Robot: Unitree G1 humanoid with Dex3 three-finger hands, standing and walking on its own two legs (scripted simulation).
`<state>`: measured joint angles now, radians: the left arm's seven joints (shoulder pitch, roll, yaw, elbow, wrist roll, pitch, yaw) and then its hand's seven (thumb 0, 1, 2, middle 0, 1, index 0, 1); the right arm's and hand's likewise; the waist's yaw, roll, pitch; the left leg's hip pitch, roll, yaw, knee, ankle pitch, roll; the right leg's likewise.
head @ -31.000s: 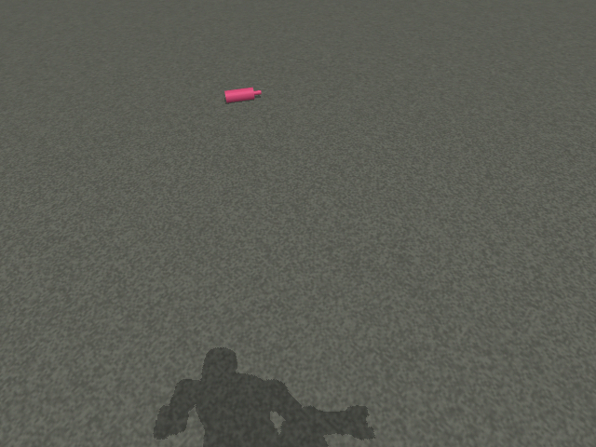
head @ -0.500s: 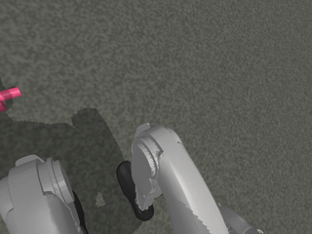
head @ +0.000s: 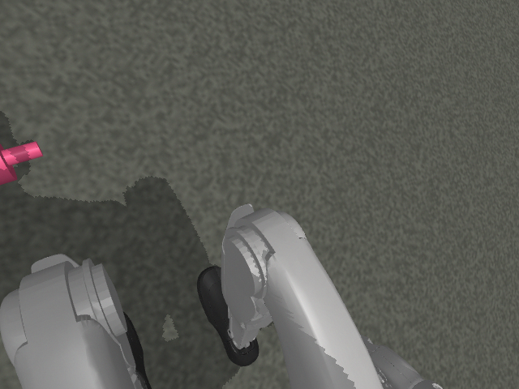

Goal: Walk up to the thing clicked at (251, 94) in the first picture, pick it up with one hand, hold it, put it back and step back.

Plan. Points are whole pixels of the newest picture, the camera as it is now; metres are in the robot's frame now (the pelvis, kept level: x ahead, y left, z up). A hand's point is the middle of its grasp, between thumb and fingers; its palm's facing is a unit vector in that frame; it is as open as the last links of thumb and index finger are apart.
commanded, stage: withdraw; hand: left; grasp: from above
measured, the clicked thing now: out of the picture +0.45 +0.33 -0.27
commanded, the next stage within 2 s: home in 0.72 s
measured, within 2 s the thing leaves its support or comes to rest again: neither
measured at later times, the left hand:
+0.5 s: hand out of the picture +0.40 +0.34 -0.07, palm faces -0.45 -0.12 -0.88, open 14.1 cm
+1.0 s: hand out of the picture +0.44 +0.36 -0.10, palm faces -0.31 -0.13 -0.94, open 13.2 cm
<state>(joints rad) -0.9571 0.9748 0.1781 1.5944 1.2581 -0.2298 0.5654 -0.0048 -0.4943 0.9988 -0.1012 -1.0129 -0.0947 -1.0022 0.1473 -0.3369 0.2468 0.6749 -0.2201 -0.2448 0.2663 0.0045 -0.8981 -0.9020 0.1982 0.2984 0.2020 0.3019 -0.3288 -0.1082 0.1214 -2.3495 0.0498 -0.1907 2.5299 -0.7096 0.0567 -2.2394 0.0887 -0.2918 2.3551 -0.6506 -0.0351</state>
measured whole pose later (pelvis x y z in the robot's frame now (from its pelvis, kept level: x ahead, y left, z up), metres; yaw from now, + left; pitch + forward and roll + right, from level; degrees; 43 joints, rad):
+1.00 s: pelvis +0.00 +0.00 +0.04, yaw +7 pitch +36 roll -8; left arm -0.92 0.73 0.10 1.30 1.14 -0.12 0.38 0.00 -0.33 0.97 -0.20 -0.84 -0.18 -0.84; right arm 0.23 -0.25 0.08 0.74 -0.11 -0.07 0.15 0.01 -0.89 -0.90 0.20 0.30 0.20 0.30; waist -0.23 0.03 -0.08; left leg -2.30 0.02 -0.06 2.34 -0.67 0.06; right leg -2.22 0.06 -0.17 2.26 -0.67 -0.04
